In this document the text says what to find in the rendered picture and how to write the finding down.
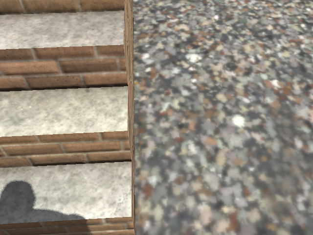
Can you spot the stairs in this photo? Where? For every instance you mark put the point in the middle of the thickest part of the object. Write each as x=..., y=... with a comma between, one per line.
x=67, y=144

